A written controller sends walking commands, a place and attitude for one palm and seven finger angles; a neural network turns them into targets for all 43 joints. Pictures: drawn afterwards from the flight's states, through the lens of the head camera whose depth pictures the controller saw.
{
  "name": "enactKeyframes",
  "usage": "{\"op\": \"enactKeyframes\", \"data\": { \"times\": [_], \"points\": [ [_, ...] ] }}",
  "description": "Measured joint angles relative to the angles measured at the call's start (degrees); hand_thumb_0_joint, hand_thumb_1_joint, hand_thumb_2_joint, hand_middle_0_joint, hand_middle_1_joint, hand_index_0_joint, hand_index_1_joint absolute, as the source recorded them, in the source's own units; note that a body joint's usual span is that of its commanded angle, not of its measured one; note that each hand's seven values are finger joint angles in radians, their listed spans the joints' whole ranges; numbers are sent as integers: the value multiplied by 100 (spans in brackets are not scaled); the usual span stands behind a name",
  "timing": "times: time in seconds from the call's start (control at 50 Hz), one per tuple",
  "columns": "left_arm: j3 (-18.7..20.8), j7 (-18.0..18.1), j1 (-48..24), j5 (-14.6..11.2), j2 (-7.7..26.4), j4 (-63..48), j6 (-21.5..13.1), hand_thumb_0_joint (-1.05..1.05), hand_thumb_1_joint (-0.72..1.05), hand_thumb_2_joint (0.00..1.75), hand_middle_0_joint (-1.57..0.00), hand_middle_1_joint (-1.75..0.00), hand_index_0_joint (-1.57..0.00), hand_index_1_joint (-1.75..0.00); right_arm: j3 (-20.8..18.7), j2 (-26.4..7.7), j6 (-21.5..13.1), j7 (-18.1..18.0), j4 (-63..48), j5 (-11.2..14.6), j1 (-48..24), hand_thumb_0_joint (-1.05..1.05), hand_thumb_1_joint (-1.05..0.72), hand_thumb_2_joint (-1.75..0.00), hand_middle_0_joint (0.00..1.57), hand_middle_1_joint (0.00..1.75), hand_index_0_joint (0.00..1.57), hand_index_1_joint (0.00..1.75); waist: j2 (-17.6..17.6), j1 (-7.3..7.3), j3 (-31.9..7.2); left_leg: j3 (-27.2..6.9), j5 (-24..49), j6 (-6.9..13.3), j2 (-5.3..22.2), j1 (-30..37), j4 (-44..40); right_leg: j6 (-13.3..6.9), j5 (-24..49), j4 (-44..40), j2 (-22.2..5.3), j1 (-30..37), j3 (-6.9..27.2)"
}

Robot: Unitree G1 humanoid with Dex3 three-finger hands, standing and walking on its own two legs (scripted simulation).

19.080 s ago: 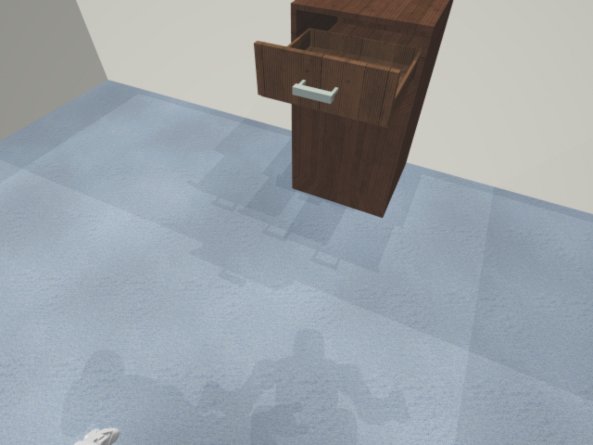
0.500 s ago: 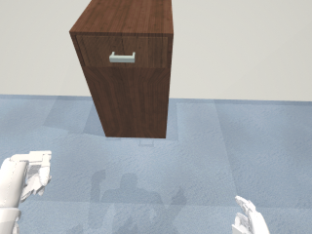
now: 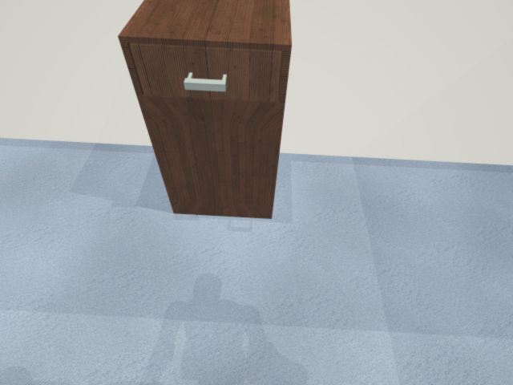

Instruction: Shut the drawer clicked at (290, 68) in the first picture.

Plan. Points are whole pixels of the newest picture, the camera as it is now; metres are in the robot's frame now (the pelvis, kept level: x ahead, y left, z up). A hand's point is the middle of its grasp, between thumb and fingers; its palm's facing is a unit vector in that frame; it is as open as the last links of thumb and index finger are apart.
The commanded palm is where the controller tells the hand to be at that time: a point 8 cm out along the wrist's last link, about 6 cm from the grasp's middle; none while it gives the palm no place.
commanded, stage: let the arm hang, fingers relaxed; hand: left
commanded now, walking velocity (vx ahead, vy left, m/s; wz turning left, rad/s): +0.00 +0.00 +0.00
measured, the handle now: (206, 80) +0.89 +0.20 -0.03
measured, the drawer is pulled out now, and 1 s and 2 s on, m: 0.00 0.00 0.00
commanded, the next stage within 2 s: look to check the result in 0.54 s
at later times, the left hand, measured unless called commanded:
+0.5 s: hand out of the picture +0.06 +0.17 -0.17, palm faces -0.04 -0.98 -0.21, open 7.4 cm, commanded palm none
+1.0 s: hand out of the picture +0.05 +0.18 -0.17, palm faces -0.03 -0.97 -0.25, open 7.4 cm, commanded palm none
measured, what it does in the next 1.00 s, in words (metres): stands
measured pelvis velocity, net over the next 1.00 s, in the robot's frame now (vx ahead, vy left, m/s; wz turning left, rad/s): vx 0.03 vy -0.02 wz -0.03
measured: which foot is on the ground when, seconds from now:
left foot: down 0.00-1.00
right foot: down 0.00-1.00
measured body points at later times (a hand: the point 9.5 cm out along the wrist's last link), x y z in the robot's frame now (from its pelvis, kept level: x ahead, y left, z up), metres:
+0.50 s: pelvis +0.02 -0.02 +0.00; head +0.03 -0.02 +0.45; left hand +0.06 +0.22 -0.15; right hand +0.03 -0.26 -0.15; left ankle +0.08 +0.09 -0.74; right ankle -0.02 -0.13 -0.74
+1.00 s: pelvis +0.03 -0.02 +0.01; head +0.05 -0.02 +0.45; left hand +0.05 +0.23 -0.15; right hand +0.05 -0.26 -0.15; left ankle +0.08 +0.09 -0.74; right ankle -0.02 -0.13 -0.74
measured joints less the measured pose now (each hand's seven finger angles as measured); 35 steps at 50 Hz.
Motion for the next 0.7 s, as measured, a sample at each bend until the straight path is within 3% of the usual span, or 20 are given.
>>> {"op": "enactKeyframes", "data": {
  "times": [0.12, 0.24, 0.48, 0.7],
  "points": [
    [-26, 29, -166, -13, -58, 232, -56, 1, 90, 89, -38, -51, -38, -52, -11, 49, -52, -2, 178, 14, -137, 1, -90, -90, 20, 30, 21, 30, 122, -14, -61, 59, 47, -6, -16, 157, -148, 6, 0, -27, -25, 81, 57],
    [-46, 41, -472, -14, -182, 224, -117, 1, 90, 89, -26, -37, -26, -37, -23, 86, -83, 7, 273, 6, -282, 1, -90, -90, 20, 30, 21, 30, 124, -47, -133, 82, 43, -38, -4, 236, -205, 2, -23, -24, -18, 121, 84],
    [-61, 48, -946, -29, -377, 134, -209, 0, 90, 89, -21, -30, -20, -31, -25, 78, -163, -30, 410, -5, -366, 1, -91, -90, 20, 30, 20, 30, -27, -134, -122, 85, -49, -121, 77, 359, -234, -57, -43, -165, 64, 281, 100],
    [-18, 61, -1023, -40, -349, 172, -190, 0, 90, 89, -20, -30, -20, -30, -7, 73, -175, -62, 455, -6, -398, 1, -91, -90, 20, 30, 20, 30, -34, -148, -18, 82, -103, -160, 124, 429, -268, -86, -19, -335, 113, 407, 105]
  ]
}}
